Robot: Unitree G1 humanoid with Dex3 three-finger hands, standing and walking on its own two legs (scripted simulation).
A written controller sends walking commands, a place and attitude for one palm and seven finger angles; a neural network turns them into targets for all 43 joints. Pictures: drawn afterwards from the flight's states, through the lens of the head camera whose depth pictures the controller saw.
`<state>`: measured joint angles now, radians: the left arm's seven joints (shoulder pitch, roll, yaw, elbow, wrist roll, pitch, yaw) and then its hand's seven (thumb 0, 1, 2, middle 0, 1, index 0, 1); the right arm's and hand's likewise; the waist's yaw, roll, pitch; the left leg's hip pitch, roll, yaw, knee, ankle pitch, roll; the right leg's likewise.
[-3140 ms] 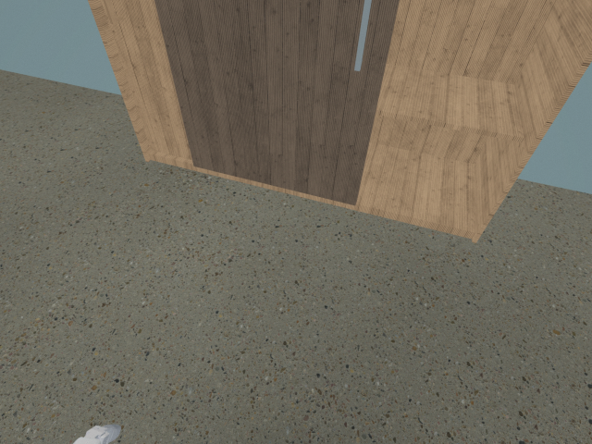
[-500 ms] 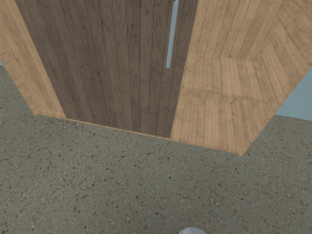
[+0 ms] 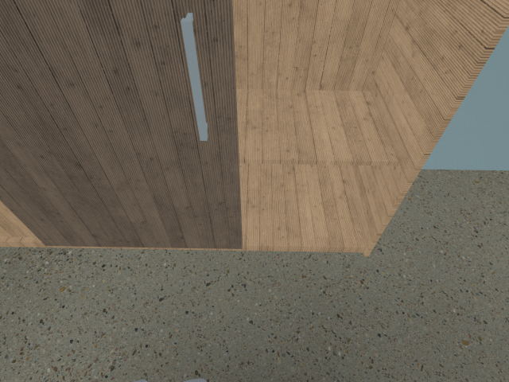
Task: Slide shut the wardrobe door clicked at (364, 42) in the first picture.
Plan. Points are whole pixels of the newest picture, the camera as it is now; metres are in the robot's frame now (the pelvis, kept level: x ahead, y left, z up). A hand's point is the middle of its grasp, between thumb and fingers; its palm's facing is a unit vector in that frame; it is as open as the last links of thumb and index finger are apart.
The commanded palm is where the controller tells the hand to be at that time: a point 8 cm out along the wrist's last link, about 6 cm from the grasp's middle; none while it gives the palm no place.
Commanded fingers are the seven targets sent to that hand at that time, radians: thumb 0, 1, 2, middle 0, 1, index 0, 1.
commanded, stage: take the last steps up to it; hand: left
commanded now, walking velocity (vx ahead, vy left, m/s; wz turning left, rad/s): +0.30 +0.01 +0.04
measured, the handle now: (197, 84) +0.71 +0.15 +0.09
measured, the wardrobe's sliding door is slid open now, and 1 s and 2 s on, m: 0.55 0.55 0.55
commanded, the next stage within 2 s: come to a stop and stand still in 0.54 s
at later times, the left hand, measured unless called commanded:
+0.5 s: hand out of the picture +0.14 +0.24 -0.17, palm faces +0.05 -0.99 -0.14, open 7.3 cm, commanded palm none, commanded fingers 0.00 0.90 0.90 -0.20 -0.30 -0.20 -0.30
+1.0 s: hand (164, 290) +0.32 +0.20 -0.15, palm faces +0.05 -0.97 -0.23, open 7.2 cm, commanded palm none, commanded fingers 0.00 0.90 0.90 -0.20 -0.30 -0.20 -0.30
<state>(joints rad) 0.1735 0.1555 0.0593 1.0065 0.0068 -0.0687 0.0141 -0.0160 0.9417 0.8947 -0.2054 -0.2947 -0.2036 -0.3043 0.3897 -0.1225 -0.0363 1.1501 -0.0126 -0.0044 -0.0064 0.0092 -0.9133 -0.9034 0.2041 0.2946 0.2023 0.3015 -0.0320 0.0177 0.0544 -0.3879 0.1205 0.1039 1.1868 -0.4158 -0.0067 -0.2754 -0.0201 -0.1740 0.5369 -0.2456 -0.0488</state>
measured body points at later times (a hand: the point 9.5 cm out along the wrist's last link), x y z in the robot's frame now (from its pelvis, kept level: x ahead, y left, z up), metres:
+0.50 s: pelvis +0.16 +0.07 +0.01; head +0.17 +0.09 +0.46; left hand +0.14 +0.29 -0.16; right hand +0.17 -0.16 -0.13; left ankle +0.16 +0.14 -0.73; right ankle +0.14 -0.07 -0.65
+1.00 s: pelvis +0.22 +0.03 +0.00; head +0.24 +0.01 +0.45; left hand +0.31 +0.25 -0.14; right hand +0.23 -0.19 -0.16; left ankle +0.18 +0.16 -0.68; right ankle +0.29 -0.07 -0.73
